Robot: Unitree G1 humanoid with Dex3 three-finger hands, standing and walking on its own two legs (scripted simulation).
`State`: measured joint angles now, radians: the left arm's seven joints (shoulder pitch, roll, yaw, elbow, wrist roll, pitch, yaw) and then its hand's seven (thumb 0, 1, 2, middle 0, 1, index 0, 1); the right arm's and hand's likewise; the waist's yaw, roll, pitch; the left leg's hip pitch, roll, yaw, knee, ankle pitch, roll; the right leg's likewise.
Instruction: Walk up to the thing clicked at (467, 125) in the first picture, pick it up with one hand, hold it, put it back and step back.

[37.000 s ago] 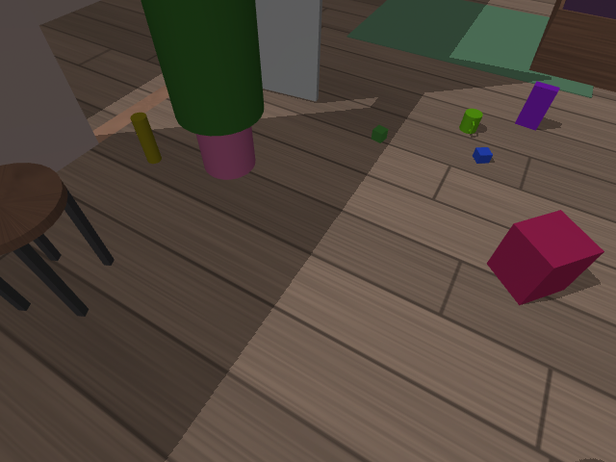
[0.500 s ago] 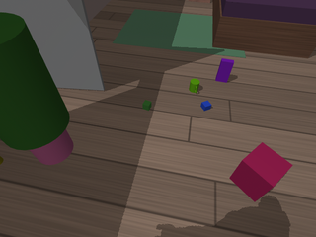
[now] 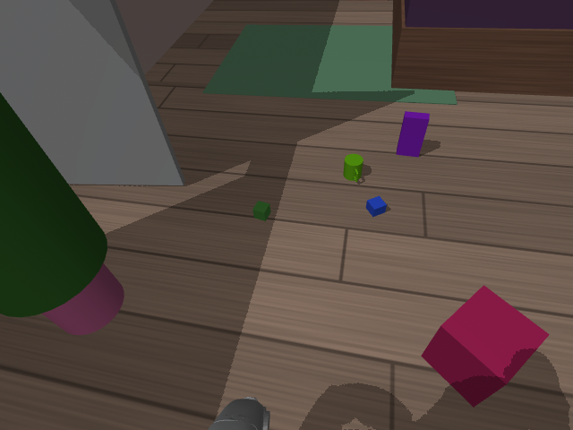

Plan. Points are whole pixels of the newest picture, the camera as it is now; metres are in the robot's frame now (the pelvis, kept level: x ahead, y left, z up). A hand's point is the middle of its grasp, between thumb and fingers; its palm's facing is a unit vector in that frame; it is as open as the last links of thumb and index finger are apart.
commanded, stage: walk up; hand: right
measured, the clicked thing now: (353, 169) +1.38 -0.22 -0.73
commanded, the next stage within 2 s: none
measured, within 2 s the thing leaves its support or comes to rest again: neither
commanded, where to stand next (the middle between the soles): +0.97 +0.05 m, yaw -2 degrees
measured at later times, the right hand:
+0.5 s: hand (422, 294) +0.37 -0.22 -0.13, palm faces -0.02 +0.94 -0.34, open 7.4 cm
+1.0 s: hand (427, 225) +0.56 -0.27 -0.15, palm faces -0.08 +0.94 -0.32, open 7.4 cm
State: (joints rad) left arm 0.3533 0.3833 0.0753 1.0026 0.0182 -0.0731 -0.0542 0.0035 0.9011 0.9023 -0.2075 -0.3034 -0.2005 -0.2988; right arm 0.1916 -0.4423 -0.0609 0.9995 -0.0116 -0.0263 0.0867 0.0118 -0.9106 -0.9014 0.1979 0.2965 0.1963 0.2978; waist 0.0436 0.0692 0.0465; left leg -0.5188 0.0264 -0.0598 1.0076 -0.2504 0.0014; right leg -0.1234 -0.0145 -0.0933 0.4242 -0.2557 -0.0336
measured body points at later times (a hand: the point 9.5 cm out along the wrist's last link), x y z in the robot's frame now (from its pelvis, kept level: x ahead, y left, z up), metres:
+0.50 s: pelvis +0.27 +0.03 -0.01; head +0.29 +0.05 +0.44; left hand +0.34 +0.36 -0.12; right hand +0.37 -0.27 -0.11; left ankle +0.27 +0.14 -0.74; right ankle +0.27 -0.12 -0.67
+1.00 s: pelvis +0.49 +0.00 +0.00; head +0.51 -0.02 +0.45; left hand +0.53 +0.32 -0.10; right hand +0.56 -0.32 -0.13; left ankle +0.59 +0.17 -0.69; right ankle +0.50 -0.11 -0.74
